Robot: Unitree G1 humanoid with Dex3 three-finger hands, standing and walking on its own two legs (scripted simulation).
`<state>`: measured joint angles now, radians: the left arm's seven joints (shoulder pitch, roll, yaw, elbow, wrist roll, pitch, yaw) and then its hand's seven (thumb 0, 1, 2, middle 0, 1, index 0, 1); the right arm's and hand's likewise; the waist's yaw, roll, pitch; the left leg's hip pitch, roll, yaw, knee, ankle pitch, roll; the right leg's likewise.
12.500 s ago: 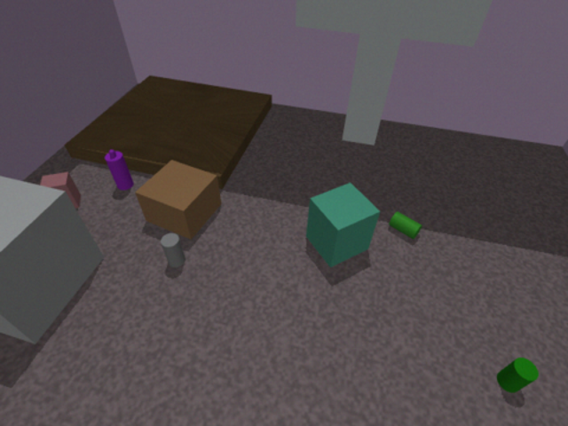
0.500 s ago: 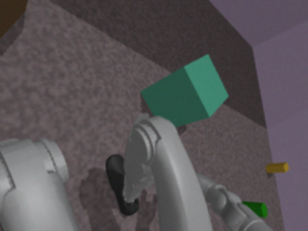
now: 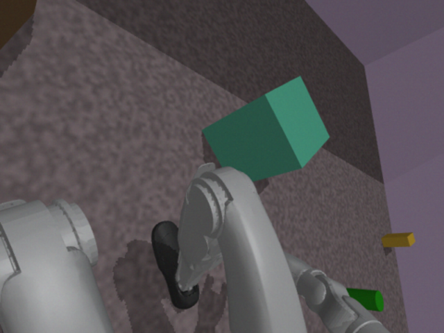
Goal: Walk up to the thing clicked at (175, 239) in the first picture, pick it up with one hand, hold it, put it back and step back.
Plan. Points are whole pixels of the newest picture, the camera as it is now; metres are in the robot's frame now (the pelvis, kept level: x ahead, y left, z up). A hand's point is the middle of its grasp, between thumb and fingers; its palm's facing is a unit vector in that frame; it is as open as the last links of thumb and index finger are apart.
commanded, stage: settle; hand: left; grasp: from the side
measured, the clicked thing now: out of the picture +0.43 +0.30 -0.20
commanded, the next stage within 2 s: lift in 1.70 s
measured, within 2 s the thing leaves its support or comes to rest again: neither
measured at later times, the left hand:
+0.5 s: hand out of the picture +0.41 +0.32 -0.06, palm faces +0.39 -0.92 -0.02, open 10.2 cm
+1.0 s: hand out of the picture +0.41 +0.32 +0.02, palm faces +0.38 -0.92 -0.05, open 10.2 cm
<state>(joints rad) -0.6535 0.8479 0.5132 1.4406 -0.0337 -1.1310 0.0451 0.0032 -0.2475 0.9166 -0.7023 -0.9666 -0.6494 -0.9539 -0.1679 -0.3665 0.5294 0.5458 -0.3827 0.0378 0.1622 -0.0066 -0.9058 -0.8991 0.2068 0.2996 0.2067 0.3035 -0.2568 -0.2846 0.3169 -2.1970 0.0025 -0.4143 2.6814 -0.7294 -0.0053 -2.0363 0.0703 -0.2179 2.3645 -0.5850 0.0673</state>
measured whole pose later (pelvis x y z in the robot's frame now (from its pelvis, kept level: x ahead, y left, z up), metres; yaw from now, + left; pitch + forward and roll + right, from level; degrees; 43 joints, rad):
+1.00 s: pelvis +0.03 -0.03 +0.05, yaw +10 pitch +30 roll -8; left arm -0.57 0.48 0.45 0.87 -0.15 -0.64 -0.20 0.01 -0.32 1.00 -0.75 -0.93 -0.70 -0.92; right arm 0.04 -0.31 0.11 0.63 -0.10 0.07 0.09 0.00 -0.90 -0.89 0.21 0.30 0.21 0.30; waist -0.12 -0.02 -0.06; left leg -2.23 0.00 -0.18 2.41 -0.71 -0.04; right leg -2.17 -0.03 -0.05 2.30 -0.66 0.05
